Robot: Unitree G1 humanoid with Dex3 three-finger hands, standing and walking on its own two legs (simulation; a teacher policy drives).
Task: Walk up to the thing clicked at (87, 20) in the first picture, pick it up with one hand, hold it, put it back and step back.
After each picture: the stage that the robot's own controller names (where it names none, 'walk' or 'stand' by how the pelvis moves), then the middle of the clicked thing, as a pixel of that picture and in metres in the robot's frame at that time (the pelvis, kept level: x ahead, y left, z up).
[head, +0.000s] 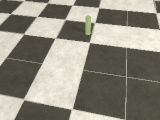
stand; (88, 25) +1.72 -0.04 -0.65
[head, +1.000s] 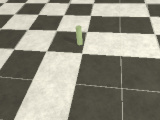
walk; (79, 35) +1.59 +0.19 -0.64
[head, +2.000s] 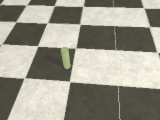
walk; (65, 58) +1.05 +0.25 -0.65
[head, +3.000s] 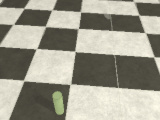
walk; (58, 103) +0.61 +0.20 -0.63
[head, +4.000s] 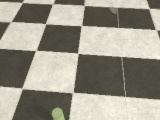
stand; (59, 119) +0.42 +0.20 -0.63
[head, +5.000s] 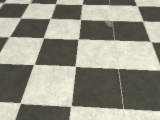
stand; out of the picture +0.39 +0.20 -0.66
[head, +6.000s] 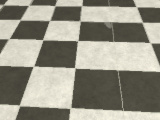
stand; out of the picture +0.38 +0.21 -0.66
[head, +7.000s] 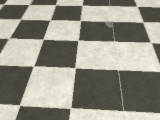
stand; out of the picture +0.38 +0.21 -0.66
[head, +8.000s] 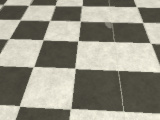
go down; out of the picture +0.37 +0.21 -0.66
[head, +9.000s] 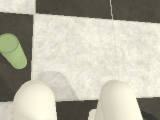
go down; (14, 54) +0.45 +0.26 -0.26
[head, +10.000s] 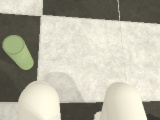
approach; (21, 55) +0.44 +0.27 -0.25
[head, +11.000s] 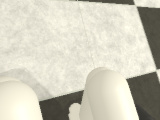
close in; out of the picture +0.41 +0.31 -0.16
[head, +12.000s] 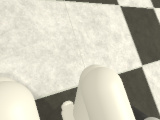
close; out of the picture +0.42 +0.32 -0.15
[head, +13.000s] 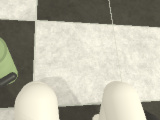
lift; (0, 65) +0.35 +0.27 -0.04
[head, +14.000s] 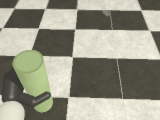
hold; (37, 86) +0.32 +0.16 +0.08
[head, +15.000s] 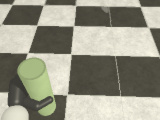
hold; (40, 91) +0.32 +0.16 +0.03
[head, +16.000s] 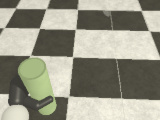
hold; (41, 90) +0.32 +0.16 +0.04
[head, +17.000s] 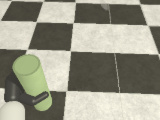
crouch; (36, 87) +0.33 +0.17 +0.02
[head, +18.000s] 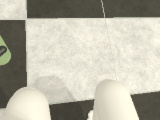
lower; out of the picture +0.46 +0.26 -0.06
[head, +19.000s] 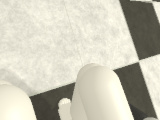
lower; out of the picture +0.43 +0.33 -0.15
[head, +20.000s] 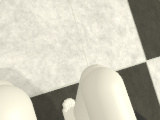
lower; out of the picture +0.41 +0.32 -0.16
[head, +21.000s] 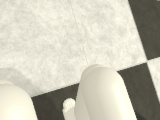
lower; out of the picture +0.41 +0.31 -0.16
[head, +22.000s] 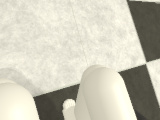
lower; out of the picture +0.40 +0.31 -0.16
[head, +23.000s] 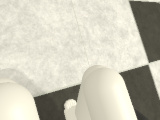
open; out of the picture +0.40 +0.31 -0.16
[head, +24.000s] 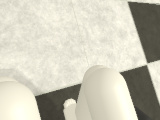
rise; out of the picture +0.39 +0.31 -0.16
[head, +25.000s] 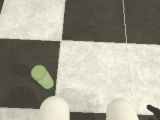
walk; (43, 78) +0.43 +0.23 -0.38
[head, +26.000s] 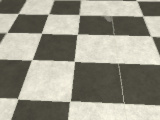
stand; out of the picture +0.38 +0.20 -0.59
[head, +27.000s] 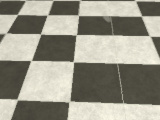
stand; out of the picture +0.38 +0.21 -0.60
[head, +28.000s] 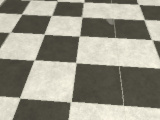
stand; out of the picture +0.38 +0.20 -0.62
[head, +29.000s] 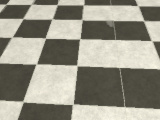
stand; out of the picture +0.38 +0.20 -0.66
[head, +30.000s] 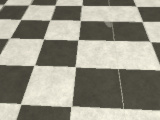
stand; out of the picture +0.36 +0.20 -0.66
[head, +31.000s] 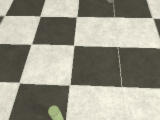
walk; (56, 116) +0.40 +0.22 -0.64
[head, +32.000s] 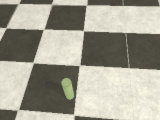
walk; (68, 89) +0.58 +0.17 -0.63
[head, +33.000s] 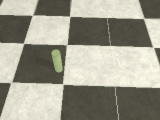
walk; (57, 61) +0.85 +0.24 -0.63
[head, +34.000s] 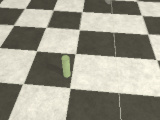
stand; (66, 66) +0.98 +0.18 -0.65
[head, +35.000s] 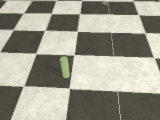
stand; (65, 67) +1.01 +0.21 -0.66
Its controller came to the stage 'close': yes
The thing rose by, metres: 0.67
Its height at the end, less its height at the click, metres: +0.00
